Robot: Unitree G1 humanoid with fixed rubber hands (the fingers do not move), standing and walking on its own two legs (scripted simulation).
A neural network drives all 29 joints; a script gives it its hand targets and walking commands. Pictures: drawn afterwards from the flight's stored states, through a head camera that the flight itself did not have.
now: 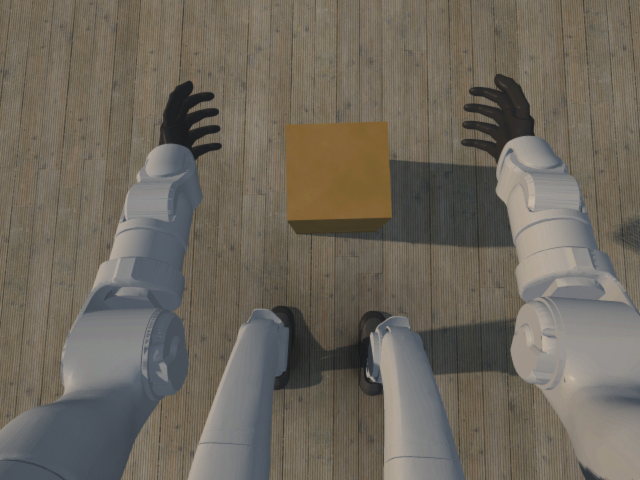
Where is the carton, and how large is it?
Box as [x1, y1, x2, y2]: [286, 121, 391, 233]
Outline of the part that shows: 387,121 286,125 287,220 296,233 375,231 391,217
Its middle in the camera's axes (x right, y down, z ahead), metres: +0.04 -0.12 +0.91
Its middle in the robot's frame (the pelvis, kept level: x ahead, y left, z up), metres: +0.53 +0.00 -0.53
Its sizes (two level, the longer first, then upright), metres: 0.210 0.200 0.250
